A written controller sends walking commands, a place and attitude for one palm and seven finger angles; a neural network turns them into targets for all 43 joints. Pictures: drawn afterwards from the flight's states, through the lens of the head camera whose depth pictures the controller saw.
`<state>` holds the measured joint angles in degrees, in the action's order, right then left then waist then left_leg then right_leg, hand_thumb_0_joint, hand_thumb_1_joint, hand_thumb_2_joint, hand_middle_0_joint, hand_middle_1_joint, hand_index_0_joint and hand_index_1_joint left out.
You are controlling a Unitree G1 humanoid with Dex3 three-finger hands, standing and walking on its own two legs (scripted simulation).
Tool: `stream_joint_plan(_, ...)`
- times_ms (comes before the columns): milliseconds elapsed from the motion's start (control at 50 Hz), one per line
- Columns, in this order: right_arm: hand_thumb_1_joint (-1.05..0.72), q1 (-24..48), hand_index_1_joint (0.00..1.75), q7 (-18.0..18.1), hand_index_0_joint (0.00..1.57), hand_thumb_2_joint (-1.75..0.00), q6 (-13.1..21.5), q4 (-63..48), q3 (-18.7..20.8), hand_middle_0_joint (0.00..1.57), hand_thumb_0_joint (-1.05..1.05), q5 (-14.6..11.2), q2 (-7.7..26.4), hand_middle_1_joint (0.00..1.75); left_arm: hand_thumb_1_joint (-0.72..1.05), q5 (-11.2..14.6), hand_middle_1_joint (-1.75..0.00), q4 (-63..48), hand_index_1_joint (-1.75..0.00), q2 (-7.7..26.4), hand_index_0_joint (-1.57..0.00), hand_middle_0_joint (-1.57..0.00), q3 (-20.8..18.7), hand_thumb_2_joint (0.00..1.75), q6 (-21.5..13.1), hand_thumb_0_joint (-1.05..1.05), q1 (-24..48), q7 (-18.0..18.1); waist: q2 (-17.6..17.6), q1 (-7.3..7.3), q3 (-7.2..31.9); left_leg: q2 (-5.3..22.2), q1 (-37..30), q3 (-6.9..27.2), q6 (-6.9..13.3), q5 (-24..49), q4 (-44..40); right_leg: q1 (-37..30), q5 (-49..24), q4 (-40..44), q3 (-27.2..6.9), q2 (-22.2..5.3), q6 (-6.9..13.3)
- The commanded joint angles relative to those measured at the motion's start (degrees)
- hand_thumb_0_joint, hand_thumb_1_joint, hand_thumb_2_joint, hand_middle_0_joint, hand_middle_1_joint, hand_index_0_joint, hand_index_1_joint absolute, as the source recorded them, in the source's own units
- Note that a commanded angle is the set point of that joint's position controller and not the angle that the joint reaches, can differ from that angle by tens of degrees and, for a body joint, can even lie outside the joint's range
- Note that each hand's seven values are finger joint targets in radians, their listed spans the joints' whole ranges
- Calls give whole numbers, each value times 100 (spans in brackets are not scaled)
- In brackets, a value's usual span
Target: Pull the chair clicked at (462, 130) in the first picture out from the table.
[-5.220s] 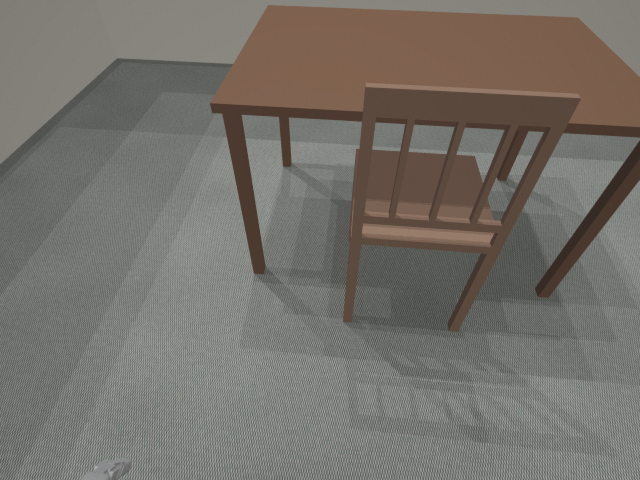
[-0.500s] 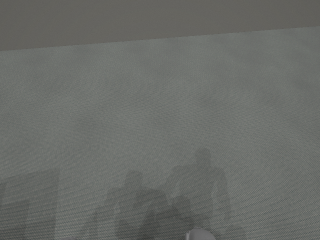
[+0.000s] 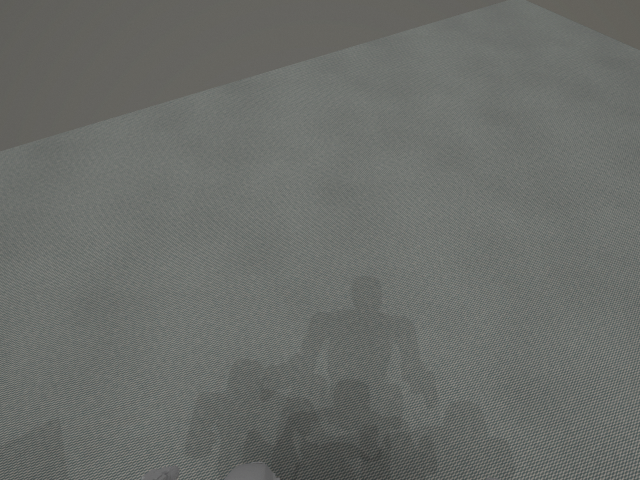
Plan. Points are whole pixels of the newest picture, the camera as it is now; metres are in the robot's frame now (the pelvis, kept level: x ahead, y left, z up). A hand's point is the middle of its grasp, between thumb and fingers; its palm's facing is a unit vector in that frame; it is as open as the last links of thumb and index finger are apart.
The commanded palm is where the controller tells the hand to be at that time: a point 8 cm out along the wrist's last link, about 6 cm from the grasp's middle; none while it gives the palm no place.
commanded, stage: walk to a spot facing it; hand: left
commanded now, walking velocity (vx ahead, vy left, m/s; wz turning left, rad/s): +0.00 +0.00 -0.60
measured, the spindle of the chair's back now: out of the picture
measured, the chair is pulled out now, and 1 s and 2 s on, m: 0.00 0.00 0.00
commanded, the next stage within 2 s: turn to face it in 0.96 s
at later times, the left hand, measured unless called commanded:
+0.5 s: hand out of the picture +0.12 +0.19 -0.16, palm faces -0.29 -0.93 -0.24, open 7.4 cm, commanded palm none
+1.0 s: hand out of the picture +0.12 +0.13 -0.16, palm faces -0.45 -0.87 -0.21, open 7.4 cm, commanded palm none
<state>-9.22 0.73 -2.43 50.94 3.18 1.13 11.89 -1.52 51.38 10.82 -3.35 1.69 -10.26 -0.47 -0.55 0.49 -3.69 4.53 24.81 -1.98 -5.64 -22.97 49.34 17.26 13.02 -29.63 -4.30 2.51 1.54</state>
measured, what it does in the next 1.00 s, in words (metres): steps on the spot, turning right: left foot, then right foot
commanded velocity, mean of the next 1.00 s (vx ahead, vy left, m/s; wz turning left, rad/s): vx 0.09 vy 0.00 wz -0.57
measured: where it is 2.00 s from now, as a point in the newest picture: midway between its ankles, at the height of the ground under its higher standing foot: outside the picture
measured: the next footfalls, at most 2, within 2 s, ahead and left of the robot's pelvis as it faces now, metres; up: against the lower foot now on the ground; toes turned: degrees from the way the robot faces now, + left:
left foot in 0.08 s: +0.06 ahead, +0.14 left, +0.00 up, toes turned +0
right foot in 0.54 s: -0.03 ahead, -0.11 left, +0.00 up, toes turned -26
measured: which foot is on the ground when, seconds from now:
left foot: up 0.00-0.06, down 0.08-0.54, up 0.56-1.00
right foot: down 0.00-0.08, up 0.10-0.52, down 0.54-1.00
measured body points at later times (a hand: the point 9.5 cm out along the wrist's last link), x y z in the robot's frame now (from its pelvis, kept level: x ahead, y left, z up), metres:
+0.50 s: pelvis -0.02 +0.01 +0.00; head +0.02 -0.01 +0.44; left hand +0.14 +0.23 -0.14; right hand -0.05 -0.24 -0.15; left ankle +0.02 +0.14 -0.74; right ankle -0.07 -0.09 -0.72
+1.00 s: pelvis +0.01 -0.03 +0.01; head +0.02 -0.04 +0.46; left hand +0.14 +0.18 -0.14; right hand -0.03 -0.30 -0.13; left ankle +0.11 +0.09 -0.69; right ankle -0.07 -0.09 -0.74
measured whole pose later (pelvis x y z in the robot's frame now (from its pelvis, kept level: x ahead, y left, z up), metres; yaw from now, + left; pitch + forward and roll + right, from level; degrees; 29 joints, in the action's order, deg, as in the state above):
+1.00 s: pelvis +0.01 -0.03 +0.01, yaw -33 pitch +1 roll +0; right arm -9.2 -0.5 -1.6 52.0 3.9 1.8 13.5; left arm -1.4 55.3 10.2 -3.3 -0.9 -18.6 -0.8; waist -0.5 2.8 -1.6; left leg 4.0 26.0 -1.3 -5.0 -20.0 48.2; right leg 8.7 14.5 -22.8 -5.7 4.3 3.3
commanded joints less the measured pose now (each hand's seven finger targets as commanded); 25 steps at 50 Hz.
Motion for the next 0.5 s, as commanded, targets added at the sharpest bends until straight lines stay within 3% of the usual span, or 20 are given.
stream_joint_plan(0,-90,-496,30,108,20,-90,200,-362,146,20,0,-79,455,30,90,29,-30,-458,-30,1269,-20,-20,-407,90,-34,0,95,111,1058,-120,816,-282,-833,-87,103,302,-1451,-321,-2020,475,-1672,-1238,648)
stream_joint_plan(20,-90,-763,30,132,20,-90,237,-291,153,20,0,-87,503,30,90,66,-30,-479,-30,1197,-20,-20,-406,90,-14,0,185,110,1016,-256,928,-267,-1433,-85,138,846,-2239,-68,-1825,189,-1618,-1035,431)
stream_joint_plan(40,-90,-994,30,161,20,-90,297,-232,191,20,0,-67,795,30,90,115,-30,-567,-30,927,-20,-20,-354,90,15,0,163,94,156,-349,1055,377,-2134,506,317,1052,-2964,520,-907,-401,-1209,-540,129)
stream_joint_plan(60,-90,-817,30,144,20,-90,298,-375,293,20,0,-10,1350,30,90,159,-30,-641,-30,571,-20,-20,-288,90,31,0,-89,40,-1663,-213,941,1897,-2502,1992,756,1573,-3453,1637,1399,-1616,-392,212,-259)
stream_joint_plan(80,-90,-730,30,133,20,-90,248,-476,286,20,0,18,1448,30,90,51,-30,-627,-30,746,-20,-20,-328,90,43,0,-21,25,-1574,-270,635,2460,-1817,2238,1226,1617,-3505,1629,2047,-2848,-8,-13,-391)
stream_joint_plan(100,-90,-381,30,136,20,-90,256,-549,202,20,0,51,1161,30,90,-5,-30,-518,-30,866,-20,-20,-392,90,68,0,-151,-14,-1039,-96,393,2180,-1257,1836,1280,1328,-3590,1509,1672,-3477,-107,-191,-455)
stream_joint_plan(120,-90,-4,30,163,20,-90,293,-599,155,20,0,51,919,30,90,-35,-30,-355,-30,869,-20,-20,-447,90,92,0,-285,-50,-1123,74,311,1772,-1180,1259,1118,1511,-3556,1535,1285,-3783,-54,-231,-517)
stream_joint_plan(160,-90,106,30,182,20,-90,322,-655,105,20,0,28,822,30,90,-13,-30,-263,-30,796,-20,-20,-424,90,108,0,-367,-129,-1034,98,367,1326,-1371,368,959,2265,-3284,1568,906,-4101,175,-308,-568)
stream_joint_plan(180,-90,-34,30,183,20,-90,324,-604,113,20,0,32,808,30,90,11,-30,-252,-30,747,-20,-20,-398,90,127,0,-349,-131,-989,44,383,1282,-1565,194,996,2551,-3210,1594,855,-4133,220,-292,-612)
stream_joint_plan(240,-90,-486,30,166,20,-90,314,-411,174,20,0,17,853,30,90,38,-30,-292,-30,620,-20,-20,-339,90,147,0,-174,-141,-1006,-139,527,1364,-2097,9,1157,2812,-3058,1606,959,-3599,426,-416,-672)
stream_joint_plan(280,-90,-658,30,147,20,-90,297,-334,218,20,0,17,890,30,90,45,-30,-338,-30,562,-20,-20,-308,90,159,0,32,-146,-924,-238,421,1504,-2175,-42,1233,2843,-3051,1539,1094,-3144,568,-498,-677)
stream_joint_plan(340,-90,-754,30,114,20,-90,277,-212,275,20,0,34,1003,30,90,46,-30,-400,-30,475,-20,-20,-263,90,161,0,215,-154,-1053,-317,369,1656,-2070,-231,1268,2752,-3016,1165,1256,-2313,765,-576,-633)
stream_joint_plan(400,-90,-776,30,76,20,-90,253,-142,332,20,0,48,1093,30,90,48,-30,-406,-30,440,-20,-20,-228,90,109,0,254,-145,-1235,-350,471,1753,-2033,-393,1249,2989,-2764,736,1366,-1632,974,-466,-541)
stream_joint_plan(440,-90,-694,30,46,20,-90,242,-120,375,20,0,48,1164,30,90,57,-30,-385,-30,438,-20,-20,-228,90,52,0,76,-121,-1193,-244,624,1793,-1967,-559,1129,3137,-2411,324,1109,-984,1042,-402,-434)
stream_joint_plan(460,-90,-701,30,28,20,-90,230,-109,379,20,0,30,1150,30,90,48,-30,-338,-30,500,-20,-20,-228,90,19,0,-39,-106,-1059,-176,709,1707,-1882,-733,967,3113,-2112,-32,666,-443,1127,-336,-382)
stream_joint_plan(480,-90,-646,30,14,20,-90,219,-126,378,20,0,9,1115,30,90,40,-30,-259,-30,619,-20,-20,-266,90,-23,0,-320,-85,-796,11,839,1589,-1498,-940,702,2740,-1580,-709,-95,299,1096,-368,-306)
